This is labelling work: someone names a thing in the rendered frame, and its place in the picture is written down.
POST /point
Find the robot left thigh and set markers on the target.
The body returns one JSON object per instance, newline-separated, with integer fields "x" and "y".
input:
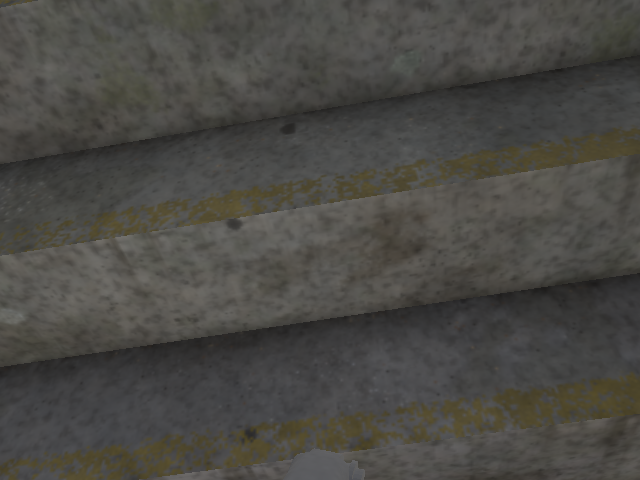
{"x": 323, "y": 465}

